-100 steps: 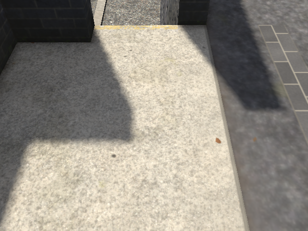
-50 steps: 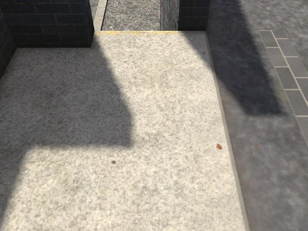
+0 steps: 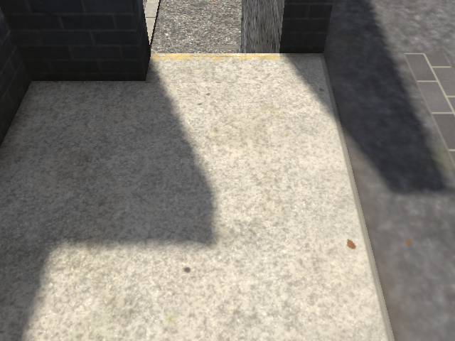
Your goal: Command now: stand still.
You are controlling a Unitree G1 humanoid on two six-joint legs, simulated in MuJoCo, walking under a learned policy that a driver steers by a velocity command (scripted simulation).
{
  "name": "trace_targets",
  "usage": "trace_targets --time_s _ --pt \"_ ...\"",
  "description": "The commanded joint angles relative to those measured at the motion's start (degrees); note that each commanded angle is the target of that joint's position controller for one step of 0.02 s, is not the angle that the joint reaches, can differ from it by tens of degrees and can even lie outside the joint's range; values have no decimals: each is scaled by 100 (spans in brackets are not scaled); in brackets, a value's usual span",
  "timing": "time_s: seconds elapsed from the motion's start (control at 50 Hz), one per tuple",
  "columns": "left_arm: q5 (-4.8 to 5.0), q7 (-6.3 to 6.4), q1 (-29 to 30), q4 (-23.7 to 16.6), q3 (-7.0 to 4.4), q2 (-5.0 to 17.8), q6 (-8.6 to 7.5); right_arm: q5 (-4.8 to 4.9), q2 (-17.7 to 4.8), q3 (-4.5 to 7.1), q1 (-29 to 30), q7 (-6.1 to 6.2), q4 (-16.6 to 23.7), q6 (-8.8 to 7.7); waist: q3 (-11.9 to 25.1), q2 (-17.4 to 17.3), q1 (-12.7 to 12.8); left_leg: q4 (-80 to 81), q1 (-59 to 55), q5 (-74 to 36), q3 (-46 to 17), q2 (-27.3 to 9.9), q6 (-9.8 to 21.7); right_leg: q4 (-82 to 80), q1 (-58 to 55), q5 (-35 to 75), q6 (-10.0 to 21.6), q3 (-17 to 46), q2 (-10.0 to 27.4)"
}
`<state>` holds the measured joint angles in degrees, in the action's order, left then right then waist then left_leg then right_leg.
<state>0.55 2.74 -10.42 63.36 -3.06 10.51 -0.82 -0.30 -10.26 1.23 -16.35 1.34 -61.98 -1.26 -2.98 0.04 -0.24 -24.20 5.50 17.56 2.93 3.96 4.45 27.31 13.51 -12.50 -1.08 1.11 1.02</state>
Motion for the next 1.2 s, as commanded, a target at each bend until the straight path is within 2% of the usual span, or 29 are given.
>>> trace_targets --time_s 0.02,0.32,0.34,0.36,0.38,0.4,0.42,0.44,0.46,0.48,0.52,0.58,0.64,0.68,0.7,0.72,0.74,0.76,0.78,0.8,0.82,0.84,0.86,0.88,0.92,0.98,1.02,1.1,1.2 --pt "-2 17 -118 -97 -75 520 -28 5 -457 72 -428 11 42 -14 156 28 -10 408 448 -1706 -462 -563 -73 -151 -488 1438 287 216 192" --pt "-19 42 -232 98 -39 414 26 9 -347 63 -528 27 -83 -23 -91 -28 25 662 705 -1032 -567 -641 -43 -315 -393 912 239 208 152" --pt "-27 45 -321 149 -24 348 36 4 -325 61 -634 34 -139 -19 31 -76 16 779 655 -394 -596 -635 0 -271 -427 482 241 116 74" --pt "-6 54 -294 148 -30 349 43 40 -439 105 -699 51 -153 -9 -39 -174 -38 941 676 672 -748 -684 131 -25 -251 -174 248 -64 -86" --pt "24 59 -153 80 -49 401 28 99 -712 197 -752 76 -114 -5 -208 -426 -144 1201 635 1831 -1202 -957 392 470 247 -943 261 -314 -290" --pt "40 48 130 -73 -55 462 -25 139 -919 262 -831 92 -57 -29 -491 -646 -249 1592 544 2674 -1940 -1532 715 977 969 -1233 306 -420 -279" --pt "59 13 416 -240 -47 477 -107 126 -1085 335 -854 103 -6 -93 -747 -803 -349 1898 470 2836 -2643 -2132 1033 1659 1566 -1233 374 -278 -16" --pt "101 -32 619 -349 -68 528 -185 60 -1064 352 -944 107 13 -185 -906 -712 -406 2031 128 2457 -3025 -2457 1244 2418 2335 -1483 410 -36 226" --pt "135 -77 529 -337 -108 577 -250 37 -915 324 -979 94 17 -274 -926 -474 -310 1965 -311 1990 -3034 -2527 1290 2949 2944 -1462 433 118 398" --pt "148 -124 377 -293 -135 586 -314 63 -782 294 -983 67 38 -332 -831 -292 -226 1871 -647 1515 -2794 -2435 1207 3159 3253 -1289 457 177 517" --pt "167 -193 495 -332 -168 583 -434 118 -685 256 -956 17 96 -353 -653 -173 -218 1852 -896 641 -2127 -2108 941 2705 3267 -818 410 71 614" --pt "131 -268 877 -469 -94 340 -505 80 -855 277 -1052 -12 156 -304 -463 -370 -327 1789 -468 -90 -1380 -1695 789 1696 2407 -309 250 -302 416" --pt "156 -337 1001 -584 -40 382 -489 126 -1097 335 -1075 -59 201 -312 -485 -571 -290 1652 70 -204 -1124 -1647 795 1034 1594 -133 241 -545 218" --pt "169 -367 795 -579 -57 521 -486 194 -1158 360 -976 -79 227 -320 -464 -623 -89 1419 339 -248 -1055 -1720 720 665 982 127 325 -623 126" --pt "161 -364 433 -484 -118 651 -487 203 -1160 358 -877 -78 255 -322 -343 -608 139 1093 529 -609 -956 -1674 619 535 419 208 383 -700 -1" --pt "159 -347 -159 -312 -227 839 -490 186 -1117 336 -785 -74 285 -330 -74 -595 452 470 704 -1430 -794 -1540 484 461 -318 164 474 -781 -183" --pt "180 -318 -1020 -86 -387 1153 -510 155 -948 274 -675 -82 322 -340 394 -345 874 -830 1046 -2115 -418 -1231 240 265 -1324 70 688 -452 -2" --pt "93 -268 -1974 44 -530 1776 -511 69 -586 157 -609 -83 541 -377 979 929 1076 -3239 2353 -970 156 -626 -205 -510 -2517 -951 1279 1747 1466" --pt "-51 -358 -2083 68 -427 1757 -595 153 -152 67 -747 -84 678 -506 1377 1636 829 -4701 3446 1446 -620 -15 -242 -1658 -2879 -1784 1846 4327 2270" --pt "-22 -405 -1464 -25 -293 1381 -674 345 -567 166 -566 -105 723 -581 812 1081 587 -5373 3979 1117 -1007 -418 -74 -1707 -2342 -2267 1706 3998 2250" --pt "31 -447 -827 -238 -170 1012 -698 368 -783 206 -281 -127 827 -612 342 795 414 -5312 4065 495 -876 -758 99 -1704 -1699 -1989 1437 3069 2010" --pt "10 -486 -326 -383 -90 834 -691 305 -836 257 -214 -90 796 -596 168 486 202 -5000 3768 -87 -773 -1029 133 -1788 -1130 -1329 1240 2293 1714" --pt "-27 -506 -130 -448 -51 745 -687 224 -827 308 -258 -48 764 -547 77 463 56 -4606 3417 -404 -726 -1202 123 -1891 -686 -746 1108 1688 1446" --pt "-62 -501 -151 -433 -8 626 -665 204 -807 338 -360 -45 715 -472 80 522 -47 -4391 3093 -572 -692 -1285 103 -1969 -448 -346 1028 1253 1223" --pt "-92 -437 -508 -335 -4 699 -650 190 -698 352 -288 -53 720 -374 16 454 -58 -4131 3065 -828 -558 -1306 0 -2061 -367 449 1102 824 1073" --pt "-103 -315 -901 -286 -20 900 -623 137 -691 382 416 -46 975 -335 -139 274 53 -3393 3743 -1391 -537 -1339 -198 -2145 -694 1174 1210 675 1137" --pt "-104 -253 -1060 -312 -7 899 -584 126 -658 380 847 -69 1125 -346 -173 276 137 -2770 3977 -1781 -525 -1309 -286 -2169 -900 1365 1205 570 1130" --pt "-56 -206 -1375 -336 -8 915 -547 145 -544 311 1615 -166 1328 -388 -313 298 341 -1623 3837 -2379 -319 -1112 -299 -2255 -1134 1478 1130 276 1054" --pt "-9 -187 -1825 -225 -55 959 -428 187 -489 210 2387 -357 1615 -486 -512 297 507 -828 3956 -2066 -188 -925 -144 -1890 -1986 1893 1149 142 1292"
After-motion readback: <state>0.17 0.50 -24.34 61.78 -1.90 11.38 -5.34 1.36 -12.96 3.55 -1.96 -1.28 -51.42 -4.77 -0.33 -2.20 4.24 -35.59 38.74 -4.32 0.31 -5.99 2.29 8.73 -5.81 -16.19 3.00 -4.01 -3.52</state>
